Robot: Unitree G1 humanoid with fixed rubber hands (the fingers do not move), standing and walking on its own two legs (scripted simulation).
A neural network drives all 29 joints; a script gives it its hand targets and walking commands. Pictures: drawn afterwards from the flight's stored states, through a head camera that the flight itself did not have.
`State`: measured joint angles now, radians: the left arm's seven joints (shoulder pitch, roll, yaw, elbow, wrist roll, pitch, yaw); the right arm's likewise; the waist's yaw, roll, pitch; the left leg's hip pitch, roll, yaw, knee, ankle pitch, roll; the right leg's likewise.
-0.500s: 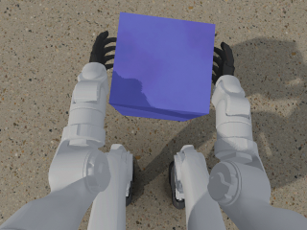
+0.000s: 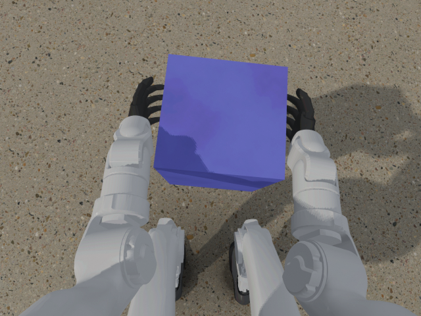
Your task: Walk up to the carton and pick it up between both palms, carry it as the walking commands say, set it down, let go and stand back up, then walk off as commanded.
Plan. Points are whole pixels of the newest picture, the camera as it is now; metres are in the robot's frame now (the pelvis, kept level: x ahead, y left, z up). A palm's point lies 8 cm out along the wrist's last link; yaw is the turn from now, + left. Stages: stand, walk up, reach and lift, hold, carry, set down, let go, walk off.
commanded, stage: reach and lift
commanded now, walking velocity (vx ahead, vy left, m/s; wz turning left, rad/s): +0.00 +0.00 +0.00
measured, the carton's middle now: (218, 136) +0.46 -0.01 -0.12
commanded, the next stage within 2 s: none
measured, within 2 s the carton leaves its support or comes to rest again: neither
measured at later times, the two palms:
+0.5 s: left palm (129, 113) +0.44 +0.14 +0.03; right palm (322, 127) +0.42 -0.16 +0.03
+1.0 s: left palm (113, 103) +0.42 +0.14 +0.10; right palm (355, 121) +0.40 -0.16 +0.11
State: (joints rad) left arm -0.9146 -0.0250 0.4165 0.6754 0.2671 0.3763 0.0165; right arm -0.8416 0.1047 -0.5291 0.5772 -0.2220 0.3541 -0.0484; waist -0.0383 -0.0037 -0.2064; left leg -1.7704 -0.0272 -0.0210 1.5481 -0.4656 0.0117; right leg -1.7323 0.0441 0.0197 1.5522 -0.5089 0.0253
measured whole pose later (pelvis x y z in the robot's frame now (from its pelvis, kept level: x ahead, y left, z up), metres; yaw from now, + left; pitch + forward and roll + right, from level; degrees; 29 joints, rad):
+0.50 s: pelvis +0.02 +0.00 +0.07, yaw +1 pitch +34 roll -1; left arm -0.74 -0.08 0.41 0.62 0.29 0.36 0.00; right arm -0.67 0.15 -0.50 0.53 -0.24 0.35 -0.03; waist -0.04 0.00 -0.22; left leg -1.46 -0.03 -0.03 1.30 -0.43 0.01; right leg -1.43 0.04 0.02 1.31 -0.47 0.02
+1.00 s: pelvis +0.04 +0.00 +0.14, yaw +1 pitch +26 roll -1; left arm -0.59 -0.13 0.40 0.54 0.32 0.37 -0.03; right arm -0.52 0.20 -0.48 0.44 -0.28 0.36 -0.01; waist -0.05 -0.01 -0.16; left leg -1.10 -0.03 -0.03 0.98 -0.33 0.01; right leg -1.07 0.03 0.04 0.99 -0.37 0.01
